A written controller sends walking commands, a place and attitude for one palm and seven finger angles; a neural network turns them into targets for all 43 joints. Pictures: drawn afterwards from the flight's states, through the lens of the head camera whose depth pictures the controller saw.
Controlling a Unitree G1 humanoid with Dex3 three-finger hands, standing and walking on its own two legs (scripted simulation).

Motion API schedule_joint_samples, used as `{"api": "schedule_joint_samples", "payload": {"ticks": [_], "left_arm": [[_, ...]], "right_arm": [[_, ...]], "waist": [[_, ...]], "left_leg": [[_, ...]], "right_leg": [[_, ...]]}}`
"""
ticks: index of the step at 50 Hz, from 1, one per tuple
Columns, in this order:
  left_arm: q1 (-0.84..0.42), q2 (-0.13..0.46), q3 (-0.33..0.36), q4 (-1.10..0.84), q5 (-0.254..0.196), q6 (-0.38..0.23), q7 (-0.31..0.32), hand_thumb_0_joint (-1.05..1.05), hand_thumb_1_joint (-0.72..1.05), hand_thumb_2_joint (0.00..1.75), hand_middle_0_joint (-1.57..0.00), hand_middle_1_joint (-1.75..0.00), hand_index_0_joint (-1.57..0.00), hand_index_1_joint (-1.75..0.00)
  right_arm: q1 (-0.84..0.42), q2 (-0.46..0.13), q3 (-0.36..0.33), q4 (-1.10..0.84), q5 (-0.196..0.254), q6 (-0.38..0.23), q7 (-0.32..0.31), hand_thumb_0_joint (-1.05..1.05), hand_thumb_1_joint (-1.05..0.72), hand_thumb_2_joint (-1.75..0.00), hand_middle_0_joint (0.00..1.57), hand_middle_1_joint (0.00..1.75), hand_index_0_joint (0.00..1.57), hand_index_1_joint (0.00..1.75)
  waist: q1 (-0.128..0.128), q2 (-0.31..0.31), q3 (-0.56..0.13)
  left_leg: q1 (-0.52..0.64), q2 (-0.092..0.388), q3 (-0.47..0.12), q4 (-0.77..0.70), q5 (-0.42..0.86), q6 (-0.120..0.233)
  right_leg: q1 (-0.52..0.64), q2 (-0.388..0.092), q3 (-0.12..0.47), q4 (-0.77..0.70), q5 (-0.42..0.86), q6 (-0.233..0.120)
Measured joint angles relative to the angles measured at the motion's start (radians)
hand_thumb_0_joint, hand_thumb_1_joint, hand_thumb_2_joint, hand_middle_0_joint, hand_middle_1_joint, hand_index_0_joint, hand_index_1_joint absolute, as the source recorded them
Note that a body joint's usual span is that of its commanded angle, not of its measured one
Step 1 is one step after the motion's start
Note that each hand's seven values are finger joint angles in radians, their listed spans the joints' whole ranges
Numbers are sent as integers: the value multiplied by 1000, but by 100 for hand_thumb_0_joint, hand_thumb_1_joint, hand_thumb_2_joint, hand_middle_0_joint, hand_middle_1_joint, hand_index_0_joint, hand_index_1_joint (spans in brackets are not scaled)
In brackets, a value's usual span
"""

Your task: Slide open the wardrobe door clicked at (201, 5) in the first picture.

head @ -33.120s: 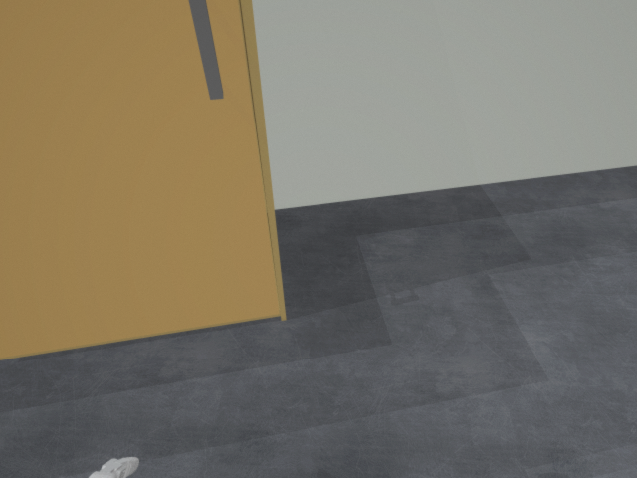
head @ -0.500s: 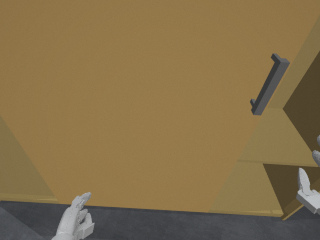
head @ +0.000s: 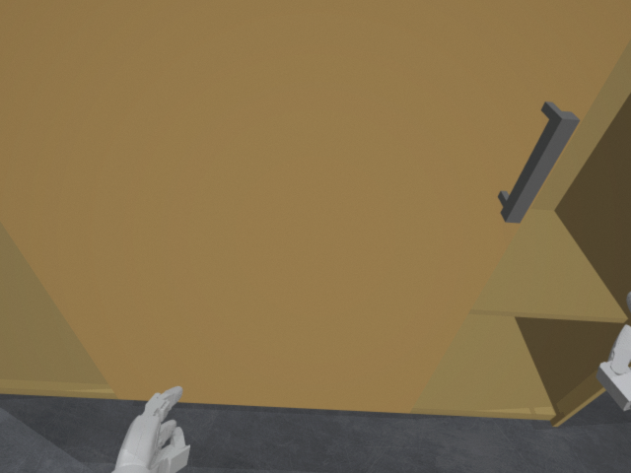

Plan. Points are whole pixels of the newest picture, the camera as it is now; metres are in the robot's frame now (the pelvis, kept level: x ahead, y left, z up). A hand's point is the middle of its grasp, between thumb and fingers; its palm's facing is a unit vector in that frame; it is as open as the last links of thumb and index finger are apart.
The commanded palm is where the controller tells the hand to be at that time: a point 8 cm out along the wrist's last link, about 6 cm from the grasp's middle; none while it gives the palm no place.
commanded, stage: step back with the hand held close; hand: right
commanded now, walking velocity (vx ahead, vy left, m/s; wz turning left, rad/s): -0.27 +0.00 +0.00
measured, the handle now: (529, 164) +0.46 -0.30 +0.20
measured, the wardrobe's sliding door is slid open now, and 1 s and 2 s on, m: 0.48 0.48 0.48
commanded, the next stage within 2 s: stop stepping back and stand still in 0.94 s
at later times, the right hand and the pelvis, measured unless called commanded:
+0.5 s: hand out of the picture +0.13 -0.33 +0.16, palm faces +0.46 +0.77 -0.45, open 7.4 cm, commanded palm +0.08 -0.35 +0.17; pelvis -0.06 -0.05 -0.01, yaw +0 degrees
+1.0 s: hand out of the picture +0.02 -0.36 +0.17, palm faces +0.50 +0.77 -0.40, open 7.4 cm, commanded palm -0.05 -0.39 +0.17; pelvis -0.17 -0.08 -0.03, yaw -4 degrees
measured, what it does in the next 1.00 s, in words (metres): walks backwards: left foot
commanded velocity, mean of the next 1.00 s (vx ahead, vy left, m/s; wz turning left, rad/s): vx -0.31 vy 0.00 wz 0.03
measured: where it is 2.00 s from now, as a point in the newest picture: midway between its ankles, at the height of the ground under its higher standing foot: outside the picture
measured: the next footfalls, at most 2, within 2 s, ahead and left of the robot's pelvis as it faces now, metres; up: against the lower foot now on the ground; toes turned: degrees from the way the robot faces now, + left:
left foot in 0.98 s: -0.13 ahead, +0.04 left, +0.00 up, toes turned -4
right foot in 1.16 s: -0.11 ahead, -0.21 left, +0.00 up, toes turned -3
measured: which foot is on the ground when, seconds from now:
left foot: down 0.00-0.80, up 0.82-0.96, down 0.98-1.00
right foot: down 0.00-0.98, up 1.00-1.00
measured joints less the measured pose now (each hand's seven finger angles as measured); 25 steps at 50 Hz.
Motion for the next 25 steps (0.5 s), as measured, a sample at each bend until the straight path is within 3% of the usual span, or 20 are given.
{"api": "schedule_joint_samples", "payload": {"ticks": [5, 12, 19, 25], "left_arm": [[-18, 18, -2, -35, -8, 40, -7, 2, 91, 90, -20, -30, -20, -30], [-26, 32, 10, -94, -19, 79, 3, 2, 91, 90, -20, -30, -20, -30], [-7, 14, 0, -115, -18, 89, 16, 1, 91, 90, -20, -30, -20, -30], [14, 0, -15, -115, -14, 61, 12, 1, 91, 90, -20, -30, -20, -30]], "right_arm": [[-8, -29, -43, -10, -18, -29, -3, 1, -89, -90, 21, 30, 21, 30], [67, -39, -12, -88, -23, -19, -6, 1, -89, -90, 21, 30, 21, 30], [78, -94, -58, -115, -20, -41, -26, 1, -89, -90, 21, 30, 22, 30], [29, -68, -77, -76, -38, -67, -46, 1, -89, -90, 21, 30, 22, 30]], "waist": [[24, -7, -8], [43, -2, -9], [42, 7, -14], [42, 2, -14]], "left_leg": [[-96, -13, 14, 48, -3, -4], [-200, 8, -3, 139, -22, -27], [-249, 25, -11, 170, -6, -49], [-292, 23, -24, 194, -40, -55]], "right_leg": [[-116, -14, 15, 83, -17, -8], [-192, 0, -7, 125, -18, -25], [-232, 14, -19, 138, 4, -53], [-261, 28, -13, 115, 40, -72]]}}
